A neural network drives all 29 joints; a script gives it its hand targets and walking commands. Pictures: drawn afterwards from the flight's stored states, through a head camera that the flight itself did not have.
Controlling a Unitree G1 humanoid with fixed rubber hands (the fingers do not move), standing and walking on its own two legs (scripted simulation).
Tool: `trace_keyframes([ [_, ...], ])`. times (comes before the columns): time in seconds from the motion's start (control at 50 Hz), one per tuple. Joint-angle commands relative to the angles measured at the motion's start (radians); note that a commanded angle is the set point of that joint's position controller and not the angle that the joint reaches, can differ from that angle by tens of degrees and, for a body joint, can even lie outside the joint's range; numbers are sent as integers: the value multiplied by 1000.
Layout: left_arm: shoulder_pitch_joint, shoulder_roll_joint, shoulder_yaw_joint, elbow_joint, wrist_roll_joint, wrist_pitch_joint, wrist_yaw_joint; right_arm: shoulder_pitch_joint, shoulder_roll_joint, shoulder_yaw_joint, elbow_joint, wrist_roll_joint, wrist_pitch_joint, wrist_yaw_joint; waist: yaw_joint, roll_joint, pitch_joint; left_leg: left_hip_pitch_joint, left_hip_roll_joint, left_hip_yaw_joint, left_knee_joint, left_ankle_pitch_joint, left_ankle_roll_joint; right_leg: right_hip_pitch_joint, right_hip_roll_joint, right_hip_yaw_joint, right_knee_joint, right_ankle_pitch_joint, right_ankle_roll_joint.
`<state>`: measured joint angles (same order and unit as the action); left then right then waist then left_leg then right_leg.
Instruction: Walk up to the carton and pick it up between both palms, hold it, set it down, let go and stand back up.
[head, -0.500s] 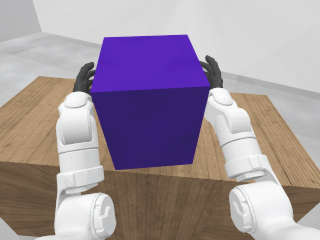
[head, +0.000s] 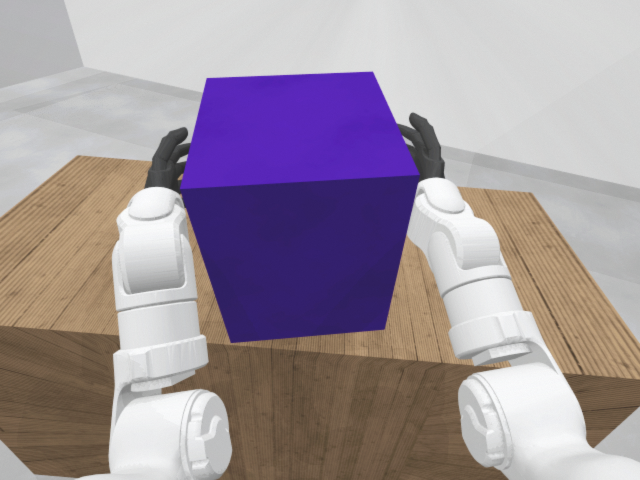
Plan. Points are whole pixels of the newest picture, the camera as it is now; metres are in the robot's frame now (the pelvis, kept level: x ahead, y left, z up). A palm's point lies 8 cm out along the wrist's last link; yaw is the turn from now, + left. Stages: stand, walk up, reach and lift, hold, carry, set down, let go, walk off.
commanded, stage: hold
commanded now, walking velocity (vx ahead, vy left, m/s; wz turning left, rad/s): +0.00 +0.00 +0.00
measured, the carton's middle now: (300, 210) +0.38 +0.01 +0.20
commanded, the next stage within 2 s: set down in 1.28 s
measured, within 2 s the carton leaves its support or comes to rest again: neither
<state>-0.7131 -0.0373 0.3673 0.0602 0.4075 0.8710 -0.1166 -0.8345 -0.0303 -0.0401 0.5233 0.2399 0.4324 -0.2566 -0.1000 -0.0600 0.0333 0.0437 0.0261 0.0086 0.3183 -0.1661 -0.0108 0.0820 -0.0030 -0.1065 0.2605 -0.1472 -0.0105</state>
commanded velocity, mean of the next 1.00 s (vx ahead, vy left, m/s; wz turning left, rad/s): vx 0.00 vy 0.00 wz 0.00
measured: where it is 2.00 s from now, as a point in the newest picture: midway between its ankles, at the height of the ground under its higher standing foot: outside the picture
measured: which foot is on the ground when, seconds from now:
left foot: down 0.00-1.00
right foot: down 0.00-1.00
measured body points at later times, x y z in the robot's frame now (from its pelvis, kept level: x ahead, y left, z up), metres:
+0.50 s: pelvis +0.00 +0.00 +0.00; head -0.07 +0.03 +0.44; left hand +0.37 +0.16 +0.24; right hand +0.38 -0.13 +0.26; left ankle +0.02 +0.12 -0.75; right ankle +0.02 -0.11 -0.75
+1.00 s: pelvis +0.00 +0.00 +0.00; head -0.07 +0.03 +0.44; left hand +0.37 +0.16 +0.24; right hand +0.38 -0.13 +0.26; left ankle +0.02 +0.12 -0.75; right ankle +0.02 -0.11 -0.75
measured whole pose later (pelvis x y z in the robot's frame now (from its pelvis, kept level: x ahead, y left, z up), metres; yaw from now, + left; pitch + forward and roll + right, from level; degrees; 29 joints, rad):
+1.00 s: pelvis +0.00 +0.00 +0.00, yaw +0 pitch -11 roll -1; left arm -0.73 -0.03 0.37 0.08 0.40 0.86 -0.11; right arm -0.84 -0.03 -0.05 0.53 0.23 0.43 -0.25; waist -0.09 -0.06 0.04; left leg 0.03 0.02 0.01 0.32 -0.16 -0.01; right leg 0.07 -0.01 -0.10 0.27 -0.14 -0.01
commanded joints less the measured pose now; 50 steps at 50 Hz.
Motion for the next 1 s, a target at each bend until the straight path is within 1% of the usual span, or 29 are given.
trace_keyframes([
  [0.0, -678, -441, -432, -67, -184, -68, -119, -691, 560, 346, -252, 87, -51, 95, -4, 74, -324, -20, -71, 57, -35, 199, -8, 123, 56, 1, 9, 176, 60],
  [0.04, -674, -437, -429, -62, -172, -65, -117, -687, 559, 342, -244, 89, -48, 99, 3, 91, -308, -22, -69, 56, -38, 192, -13, 127, 60, 3, 5, 149, 63],
  [0.08, -678, -437, -430, -57, -180, -65, -115, -696, 558, 343, -243, 93, -50, 101, 6, 83, -325, -32, -69, 59, -41, 184, -11, 128, 60, 1, 6, 142, 60],
  [0.18, -668, -449, -424, -59, -179, -59, -115, -687, 551, 335, -236, 82, -48, 97, -3, 74, -305, -13, -68, 57, -37, 194, -12, 116, 63, 2, 3, 146, 58],
  [0.2, -686, -442, -425, -51, -177, -58, -118, -680, 549, 327, -224, 78, -45, 98, -6, 81, -302, -25, -70, 57, -41, 166, -9, 112, 59, 1, 0, 118, 58],
  [0.24, -682, -436, -404, -33, -175, -62, -118, -692, 554, 320, -213, 66, -47, 103, 4, 53, -306, -44, -66, 60, -55, 137, 4, 118, 62, -3, 0, 106, 61],
  [0.28, -699, -442, -399, -7, -172, -64, -120, -699, 546, 297, -189, 58, -48, 105, -4, 73, -286, -53, -66, 61, -66, 96, -3, 107, 57, -1, -2, 66, 55],
  [0.3, -688, -436, -388, 18, -164, -63, -120, -698, 548, 294, -180, 53, -49, 110, 6, 69, -267, -70, -61, 60, -70, 91, 2, 108, 54, 0, -7, 49, 55],
  [0.34, -695, -444, -395, 7, -167, -69, -121, -700, 550, 294, -178, 55, -57, 113, 2, 78, -300, -50, -60, 60, -63, 102, -2, 112, 55, -1, -1, 65, 52],
  [0.36, -716, -455, -418, -24, -179, -78, -118, -720, 556, 300, -199, 57, -63, 114, -7, 87, -343, -35, -62, 58, -54, 127, -3, 119, 57, -1, 4, 90, 52],
  [0.38, -718, -452, -413, -26, -180, -82, -116, -718, 560, 301, -203, 59, -64, 112, -1, 76, -341, -34, -62, 60, -47, 152, -4, 115, 62, -3, 7, 107, 54],
  [0.4, -714, -463, -427, -42, -191, -84, -113, -715, 560, 314, -221, 68, -69, 111, -6, 90, -367, -23, -67, 58, -33, 185, -12, 124, 60, 1, 13, 138, 54],
  [0.46, -695, -452, -415, -11, -176, -82, -113, -699, 552, 308, -190, 60, -59, 106, -11, 82, -306, -45, -63, 53, -48, 151, -8, 113, 59, 0, 2, 112, 54],
  [0.5, -673, -439, -391, 19, -162, -72, -118, -700, 549, 311, -183, 58, -53, 105, -2, 61, -277, -62, -63, 59, -54, 139, 0, 125, 58, 0, 0, 107, 61],
  [0.52, -674, -437, -394, 8, -164, -70, -121, -690, 549, 313, -181, 64, -51, 105, -11, 66, -278, -59, -67, 60, -58, 127, 2, 133, 51, 3, 0, 114, 57],
  [0.54, -686, -443, -387, 11, -159, -71, -122, -702, 546, 307, -175, 60, -49, 106, -4, 78, -274, -66, -63, 58, -66, 121, 3, 126, 54, 5, 1, 101, 57],
  [0.58, -694, -435, -393, -11, -163, -75, -123, -691, 562, 324, -193, 67, -53, 107, -2, 60, -311, -55, -69, 60, -53, 150, 3, 144, 54, 5, 4, 132, 62],
  [0.6, -693, -449, -409, -36, -181, -78, -120, -705, 562, 333, -237, 80, -60, 105, 2, 66, -345, -37, -67, 57, -40, 202, -1, 145, 58, 6, 12, 176, 61],
  [0.66, -683, -442, -436, -75, -188, -78, -115, -689, 562, 355, -251, 99, -56, 96, -6, 70, -372, 0, -71, 54, -14, 268, -14, 146, 63, 2, 17, 227, 63],
  [0.7, -667, -446, -435, -63, -185, -75, -115, -684, 564, 360, -257, 101, -53, 93, -2, 70, -365, -6, -73, 51, -20, 240, -8, 152, 60, 11, 14, 214, 65],
  [0.78, -667, -436, -415, -55, -165, -65, -119, -655, 547, 329, -203, 81, -43, 102, -3, 81, -277, -32, -63, 60, -55, 164, -12, 112, 59, 0, 1, 106, 54],
  [0.82, -687, -451, -426, -63, -178, -66, -117, -685, 553, 325, -242, 80, -54, 106, 4, 88, -300, -29, -64, 57, -50, 166, -10, 110, 61, -3, 3, 107, 52],
  [0.84, -684, -449, -424, -57, -184, -69, -115, -696, 555, 329, -253, 75, -56, 104, 3, 71, -319, -28, -66, 57, -40, 187, -10, 107, 65, -6, 6, 135, 56],
  [0.86, -674, -446, -425, -42, -182, -69, -114, -695, 551, 330, -247, 71, -55, 104, -5, 63, -308, -20, -64, 56, -41, 179, -12, 107, 63, 0, 4, 128, 56],
  [0.88, -689, -447, -429, -56, -183, -71, -113, -699, 557, 330, -244, 74, -56, 103, -3, 77, -317, -16, -68, 57, -36, 183, -8, 107, 59, 0, 6, 140, 56],
  [0.9, -677, -442, -425, -42, -178, -69, -114, -699, 558, 332, -234, 79, -53, 102, -4, 66, -318, -17, -67, 55, -35, 184, -8, 108, 60, -1, 6, 137, 59],
  [0.94, -674, -440, -422, -35, -178, -67, -113, -702, 548, 331, -231, 72, -53, 100, -8, 77, -322, -22, -65, 58, -41, 151, -2, 116, 57, 3, 4, 117, 56],
  [0.96, -685, -441, -421, -45, -182, -69, -112, -695, 546, 325, -238, 72, -53, 103, 1, 68, -324, -32, -60, 54, -44, 163, -3, 115, 64, -4, 5, 116, 55],
  [0.98, -699, -450, -434, -56, -189, -72, -111, -699, 550, 333, -243, 76, -54, 104, -3, 75, -329, -30, -62, 59, -41, 173, -8, 119, 64, 0, 8, 121, 56],
])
